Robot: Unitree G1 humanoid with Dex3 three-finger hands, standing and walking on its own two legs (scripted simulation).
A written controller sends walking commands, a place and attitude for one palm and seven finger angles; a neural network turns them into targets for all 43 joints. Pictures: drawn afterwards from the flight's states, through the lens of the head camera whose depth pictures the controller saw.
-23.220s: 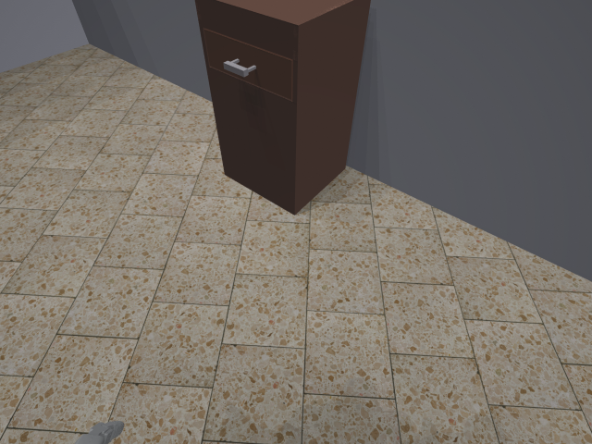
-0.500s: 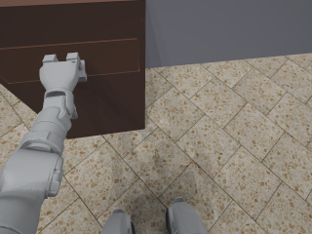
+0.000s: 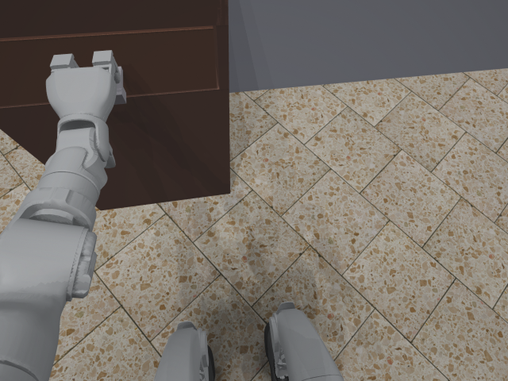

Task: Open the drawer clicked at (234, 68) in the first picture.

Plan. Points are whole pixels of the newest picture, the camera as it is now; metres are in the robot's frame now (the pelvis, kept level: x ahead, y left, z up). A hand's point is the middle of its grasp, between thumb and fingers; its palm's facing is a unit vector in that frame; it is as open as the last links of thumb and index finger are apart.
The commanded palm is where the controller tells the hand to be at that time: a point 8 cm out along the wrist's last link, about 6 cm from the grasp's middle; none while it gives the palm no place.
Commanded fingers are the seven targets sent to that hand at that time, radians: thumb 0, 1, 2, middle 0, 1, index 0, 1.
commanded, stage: lower the fingers behind the handle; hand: left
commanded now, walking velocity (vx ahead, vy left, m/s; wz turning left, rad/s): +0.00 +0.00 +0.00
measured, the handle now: (93, 85) +0.61 +0.21 +0.00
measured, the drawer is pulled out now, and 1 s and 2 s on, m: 0.00 0.00 0.00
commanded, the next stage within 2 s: lift the fingers back up to retry in 0.44 s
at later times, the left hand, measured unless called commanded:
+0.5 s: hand (97, 110) +0.55 +0.19 +0.01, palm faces -0.01 +0.03 -1.00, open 13.6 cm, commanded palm +0.54 +0.19 +0.02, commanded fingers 0.00 -0.50 0.30 -0.30 -1.20 -0.30 -1.20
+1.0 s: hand (80, 101) +0.55 +0.21 +0.03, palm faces -0.04 -0.02 -1.00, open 13.8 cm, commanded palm +0.54 +0.19 +0.09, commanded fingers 0.00 -0.50 0.30 -0.30 -1.20 -0.30 -1.20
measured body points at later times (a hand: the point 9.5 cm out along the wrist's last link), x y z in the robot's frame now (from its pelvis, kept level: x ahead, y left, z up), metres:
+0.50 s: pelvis -0.03 +0.00 -0.03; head +0.15 +0.00 +0.39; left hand +0.55 +0.19 +0.06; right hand -0.05 -0.27 -0.15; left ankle +0.01 +0.11 -0.63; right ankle +0.05 -0.12 -0.63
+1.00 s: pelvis +0.00 +0.01 +0.02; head +0.16 +0.01 +0.44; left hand +0.54 +0.21 +0.09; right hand -0.02 -0.26 -0.10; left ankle +0.01 +0.11 -0.63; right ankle +0.05 -0.12 -0.63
